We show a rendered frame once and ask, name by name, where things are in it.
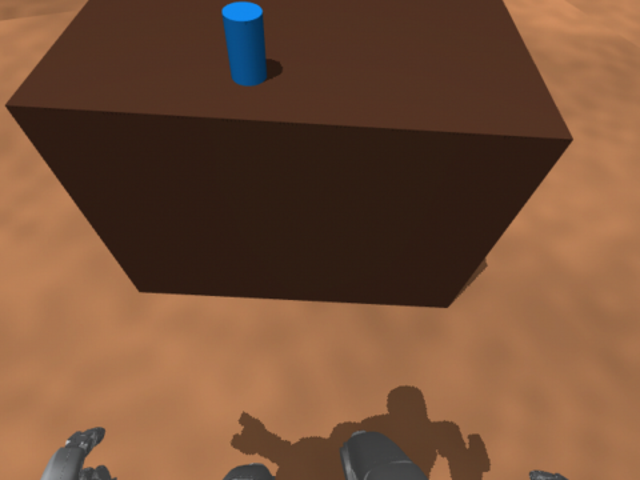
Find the can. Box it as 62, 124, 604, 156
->
222, 2, 267, 86

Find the left robot hand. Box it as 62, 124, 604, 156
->
40, 427, 117, 480

